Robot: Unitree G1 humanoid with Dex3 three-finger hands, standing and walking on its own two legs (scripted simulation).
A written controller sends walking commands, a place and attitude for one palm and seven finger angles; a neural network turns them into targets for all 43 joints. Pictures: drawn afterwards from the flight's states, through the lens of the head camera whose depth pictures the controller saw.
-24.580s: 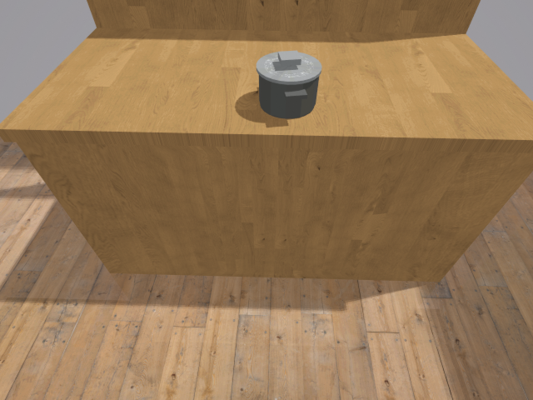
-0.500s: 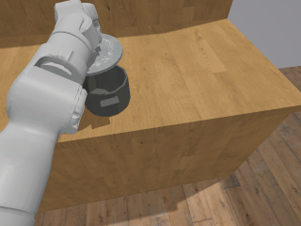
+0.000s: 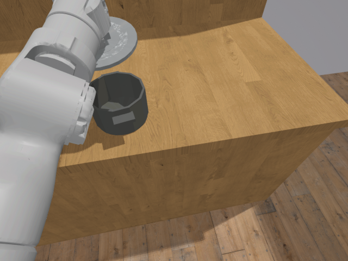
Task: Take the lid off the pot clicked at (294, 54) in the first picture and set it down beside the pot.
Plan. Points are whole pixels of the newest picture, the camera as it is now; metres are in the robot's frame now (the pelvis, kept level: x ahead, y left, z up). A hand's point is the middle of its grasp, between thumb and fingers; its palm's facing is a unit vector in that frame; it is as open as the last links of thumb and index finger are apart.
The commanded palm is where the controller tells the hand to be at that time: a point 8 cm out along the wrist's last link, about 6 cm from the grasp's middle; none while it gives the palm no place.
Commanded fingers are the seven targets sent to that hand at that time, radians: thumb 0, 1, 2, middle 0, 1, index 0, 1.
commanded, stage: lift the lid straight up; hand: left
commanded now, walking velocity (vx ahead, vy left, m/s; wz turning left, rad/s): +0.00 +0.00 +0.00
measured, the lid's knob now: (94, 32) +0.53 +0.09 +0.26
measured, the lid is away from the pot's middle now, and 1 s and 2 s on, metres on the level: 0.01 0.09 0.21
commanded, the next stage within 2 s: move the lid sideways beside the pot in 0.18 s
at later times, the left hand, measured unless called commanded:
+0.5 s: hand (87, 29) +0.51 +0.10 +0.27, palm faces -0.27 -0.14 -0.95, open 8.9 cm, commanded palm +0.53 +0.11 +0.34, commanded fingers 0.00 0.57 1.01 -0.66 -1.10 -0.67 -1.07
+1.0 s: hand (49, 36) +0.49 +0.17 +0.27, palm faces -0.26 -0.14 -0.96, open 8.9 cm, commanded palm +0.52 +0.17 +0.34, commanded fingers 0.00 0.57 1.01 -0.66 -1.10 -0.67 -1.07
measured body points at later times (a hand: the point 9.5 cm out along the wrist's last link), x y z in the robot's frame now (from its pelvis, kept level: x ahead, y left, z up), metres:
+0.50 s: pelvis +0.01 -0.01 +0.00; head +0.05 -0.02 +0.45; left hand +0.52 +0.11 +0.32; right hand +0.01 -0.28 -0.14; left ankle +0.03 +0.08 -0.73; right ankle -0.07 -0.10 -0.73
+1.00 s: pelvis +0.00 +0.00 +0.00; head +0.03 -0.01 +0.45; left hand +0.50 +0.17 +0.33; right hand +0.04 -0.28 -0.13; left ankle +0.03 +0.08 -0.73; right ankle -0.07 -0.10 -0.73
